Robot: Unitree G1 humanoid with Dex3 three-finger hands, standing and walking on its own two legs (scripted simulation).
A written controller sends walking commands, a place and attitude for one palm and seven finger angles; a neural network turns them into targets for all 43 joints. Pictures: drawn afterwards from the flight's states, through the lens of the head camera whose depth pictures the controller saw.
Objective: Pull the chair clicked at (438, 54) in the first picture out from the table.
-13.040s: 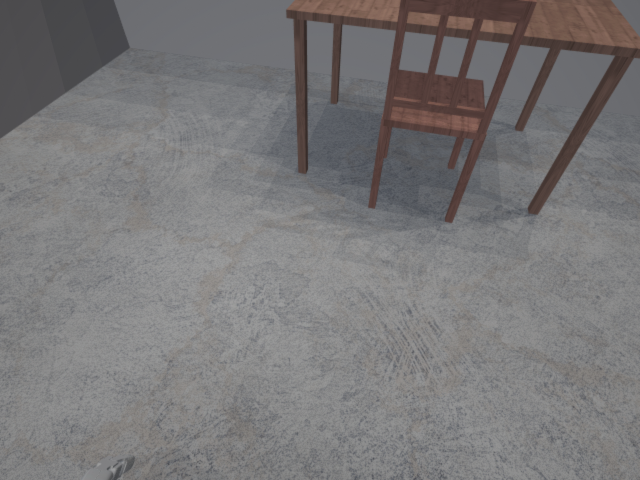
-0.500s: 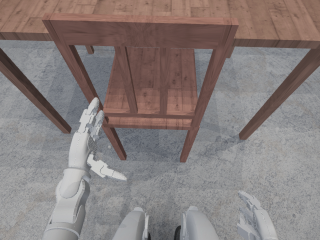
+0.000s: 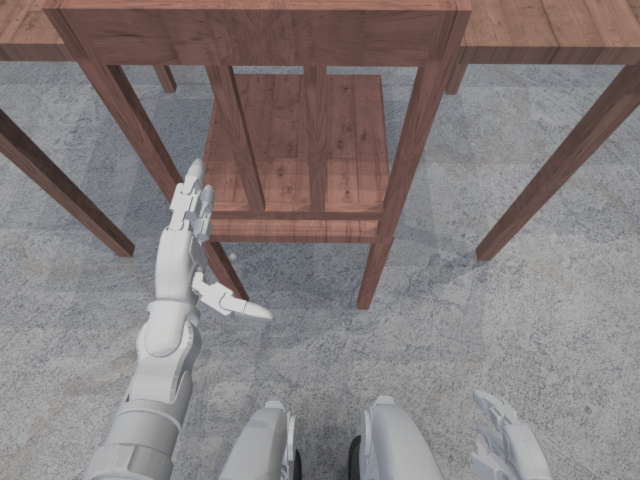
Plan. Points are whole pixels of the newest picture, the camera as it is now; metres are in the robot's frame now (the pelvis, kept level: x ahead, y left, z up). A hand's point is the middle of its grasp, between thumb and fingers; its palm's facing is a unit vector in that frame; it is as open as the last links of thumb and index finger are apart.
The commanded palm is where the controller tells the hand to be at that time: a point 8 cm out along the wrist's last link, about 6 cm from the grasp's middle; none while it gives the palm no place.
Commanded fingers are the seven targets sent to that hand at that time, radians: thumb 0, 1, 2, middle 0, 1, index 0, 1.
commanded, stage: aim the fingers beside a spindle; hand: left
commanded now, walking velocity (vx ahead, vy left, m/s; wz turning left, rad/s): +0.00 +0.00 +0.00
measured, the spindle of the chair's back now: (242, 150) +0.52 +0.12 +0.03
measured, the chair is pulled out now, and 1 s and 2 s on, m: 0.00 0.00 0.00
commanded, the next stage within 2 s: none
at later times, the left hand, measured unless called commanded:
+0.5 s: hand (237, 268) +0.36 +0.11 +0.02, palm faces -0.05 -1.00 -0.03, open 16.9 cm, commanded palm +0.34 +0.16 +0.02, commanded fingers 0.00 -0.50 0.30 -0.06 -0.08 -0.06 -0.08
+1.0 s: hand (233, 264) +0.36 +0.11 +0.04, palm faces -0.03 -1.00 -0.03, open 16.9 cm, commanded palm +0.34 +0.16 +0.03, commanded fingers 0.00 -0.50 0.30 -0.06 -0.08 -0.06 -0.08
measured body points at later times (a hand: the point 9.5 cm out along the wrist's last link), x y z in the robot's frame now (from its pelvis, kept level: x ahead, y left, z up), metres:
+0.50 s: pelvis +0.00 +0.00 +0.00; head +0.12 -0.01 +0.44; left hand +0.36 +0.16 +0.02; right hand +0.16 -0.24 -0.11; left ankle +0.02 +0.10 -0.62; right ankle +0.04 -0.09 -0.62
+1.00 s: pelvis +0.00 +0.01 +0.00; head +0.13 +0.00 +0.43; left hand +0.35 +0.16 +0.04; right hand +0.15 -0.24 -0.11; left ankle +0.02 +0.10 -0.62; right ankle +0.04 -0.09 -0.62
